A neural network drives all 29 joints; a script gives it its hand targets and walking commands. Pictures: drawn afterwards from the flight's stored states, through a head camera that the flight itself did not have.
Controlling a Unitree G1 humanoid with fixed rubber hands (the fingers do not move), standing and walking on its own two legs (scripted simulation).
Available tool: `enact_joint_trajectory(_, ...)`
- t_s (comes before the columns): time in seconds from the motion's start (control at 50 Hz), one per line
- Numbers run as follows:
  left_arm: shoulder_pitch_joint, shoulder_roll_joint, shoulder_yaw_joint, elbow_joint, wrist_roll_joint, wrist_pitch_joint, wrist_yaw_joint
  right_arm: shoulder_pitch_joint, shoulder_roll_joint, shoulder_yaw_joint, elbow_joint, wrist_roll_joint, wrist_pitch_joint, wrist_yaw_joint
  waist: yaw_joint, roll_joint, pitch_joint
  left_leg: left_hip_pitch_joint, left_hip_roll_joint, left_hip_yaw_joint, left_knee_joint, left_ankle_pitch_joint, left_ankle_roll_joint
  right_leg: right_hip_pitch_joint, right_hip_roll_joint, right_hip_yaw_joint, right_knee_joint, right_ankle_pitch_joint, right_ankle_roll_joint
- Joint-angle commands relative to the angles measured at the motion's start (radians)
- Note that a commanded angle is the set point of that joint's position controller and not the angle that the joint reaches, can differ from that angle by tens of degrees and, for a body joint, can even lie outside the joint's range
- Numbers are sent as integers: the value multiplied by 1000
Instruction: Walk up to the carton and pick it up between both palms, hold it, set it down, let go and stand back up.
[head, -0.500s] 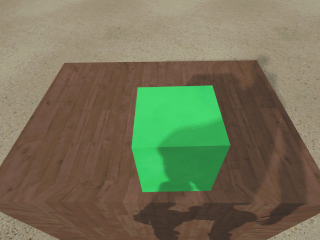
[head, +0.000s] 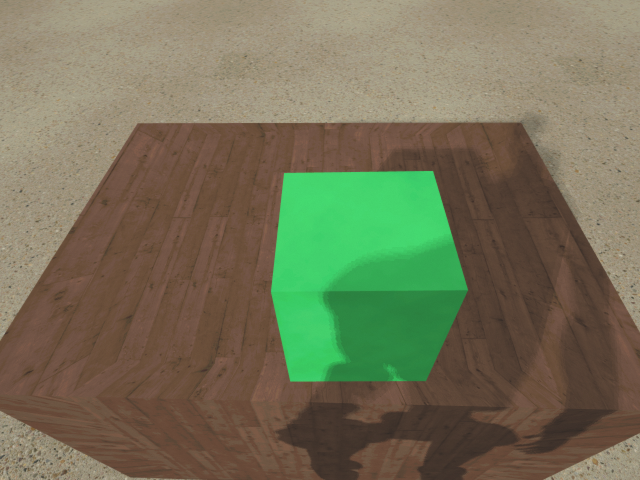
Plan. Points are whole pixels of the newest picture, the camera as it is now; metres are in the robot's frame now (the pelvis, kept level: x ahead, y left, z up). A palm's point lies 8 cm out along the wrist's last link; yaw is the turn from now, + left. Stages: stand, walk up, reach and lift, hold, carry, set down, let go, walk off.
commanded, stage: stand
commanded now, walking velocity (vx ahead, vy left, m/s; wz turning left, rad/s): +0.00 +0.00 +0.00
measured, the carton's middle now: (358, 281) +0.39 -0.03 +0.00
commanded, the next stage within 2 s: none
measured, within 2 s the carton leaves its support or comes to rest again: neither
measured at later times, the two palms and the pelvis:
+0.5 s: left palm out of the picture -0.02 +0.23 -0.14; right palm out of the picture +0.01 -0.23 -0.14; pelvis +0.00 +0.00 +0.00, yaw +1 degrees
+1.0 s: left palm out of the picture -0.02 +0.23 -0.14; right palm out of the picture +0.02 -0.24 -0.14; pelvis +0.00 +0.00 +0.00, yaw +2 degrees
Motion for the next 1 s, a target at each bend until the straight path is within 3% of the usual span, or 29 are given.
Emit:
enact_joint_trajectory(0.0,86,117,20,-26,0,-10,5,64,-120,-21,-33,0,-10,-5,0,6,41,13,104,-89,-86,178,7,-78,-92,73,-100,142,-13)
enact_joint_trajectory(0.98,110,113,24,-12,1,-9,4,59,-114,-21,-19,-1,-10,-5,2,13,44,-19,93,-117,-71,169,8,-69,-101,49,-98,120,-20)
